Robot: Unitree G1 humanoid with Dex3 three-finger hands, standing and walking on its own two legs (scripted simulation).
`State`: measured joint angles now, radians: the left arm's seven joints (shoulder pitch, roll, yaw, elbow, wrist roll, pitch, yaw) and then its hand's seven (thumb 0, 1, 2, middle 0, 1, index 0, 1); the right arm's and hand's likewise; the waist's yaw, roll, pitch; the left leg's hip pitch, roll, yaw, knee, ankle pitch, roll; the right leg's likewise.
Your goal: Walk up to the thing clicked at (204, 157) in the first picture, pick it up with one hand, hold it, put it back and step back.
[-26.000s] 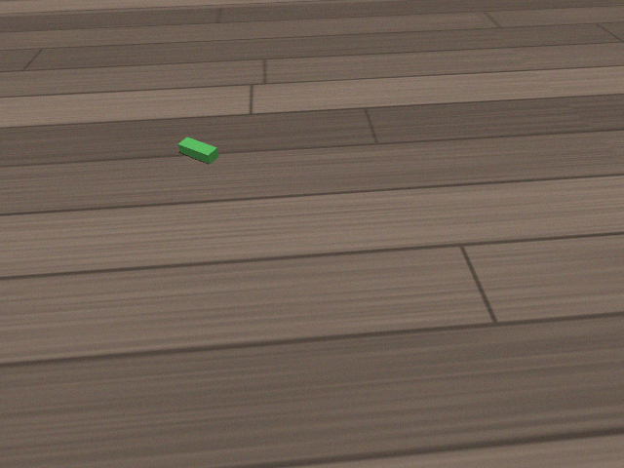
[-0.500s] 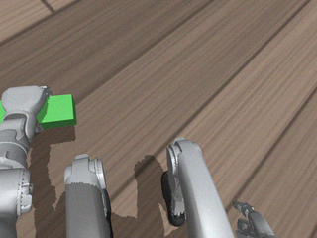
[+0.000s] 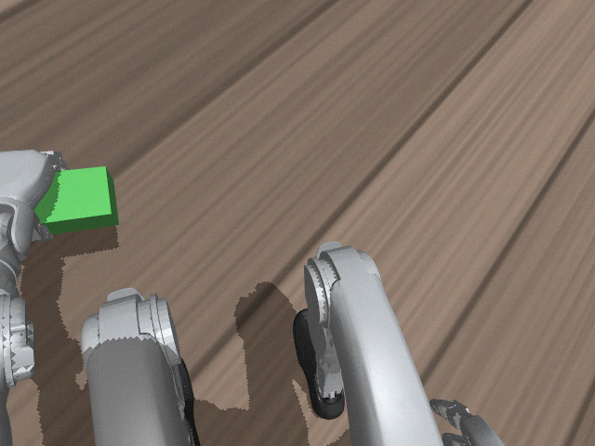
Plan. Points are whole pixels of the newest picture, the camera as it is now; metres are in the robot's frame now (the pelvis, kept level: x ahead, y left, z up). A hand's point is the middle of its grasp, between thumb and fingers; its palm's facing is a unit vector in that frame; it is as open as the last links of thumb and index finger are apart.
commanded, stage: lower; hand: left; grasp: from above
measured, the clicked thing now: (33, 206) +0.46 +0.28 -0.21
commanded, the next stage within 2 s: rest in 0.40 s
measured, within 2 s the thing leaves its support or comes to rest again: rests again in 1.14 s
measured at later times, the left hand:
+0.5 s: hand (46, 211) +0.46 +0.27 -0.24, palm faces -0.48 -0.05 -0.88, open 10.1 cm
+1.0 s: hand (62, 210) +0.47 +0.27 -0.28, palm faces -0.47 -0.08 -0.88, open 10.1 cm
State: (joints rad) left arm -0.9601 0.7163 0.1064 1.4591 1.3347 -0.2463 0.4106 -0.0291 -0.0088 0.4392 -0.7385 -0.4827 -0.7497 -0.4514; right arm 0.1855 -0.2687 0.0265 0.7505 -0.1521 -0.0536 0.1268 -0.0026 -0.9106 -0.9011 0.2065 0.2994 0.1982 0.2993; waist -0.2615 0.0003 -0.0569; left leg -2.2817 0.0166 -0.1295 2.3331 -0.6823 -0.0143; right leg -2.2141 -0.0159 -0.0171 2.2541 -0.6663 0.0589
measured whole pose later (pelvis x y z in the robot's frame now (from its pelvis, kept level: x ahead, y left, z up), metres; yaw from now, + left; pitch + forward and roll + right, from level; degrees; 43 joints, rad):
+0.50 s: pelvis +0.01 +0.00 -0.03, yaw -2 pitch +34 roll -9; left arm -0.97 0.79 0.15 1.50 1.36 -0.28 0.46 -0.03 -0.02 0.45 -0.76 -0.47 -0.77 -0.44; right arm 0.14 -0.28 0.07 0.74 -0.19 -0.07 0.15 0.00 -0.91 -0.90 0.21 0.30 0.20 0.30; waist -0.29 -0.04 0.02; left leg -2.36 0.01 -0.17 2.46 -0.71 -0.03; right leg -2.28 -0.01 -0.04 2.36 -0.68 0.06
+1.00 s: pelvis +0.01 +0.00 -0.05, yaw -5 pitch +32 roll -11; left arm -0.99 0.87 0.18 1.59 1.37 -0.27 0.55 -0.03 0.00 0.43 -0.74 -0.48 -0.74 -0.46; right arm 0.10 -0.30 0.14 0.73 -0.24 -0.10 0.19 0.00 -0.90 -0.89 0.21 0.30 0.20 0.30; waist -0.33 -0.07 0.08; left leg -2.38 0.01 -0.22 2.55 -0.74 -0.03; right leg -2.29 0.02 -0.07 2.41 -0.69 0.07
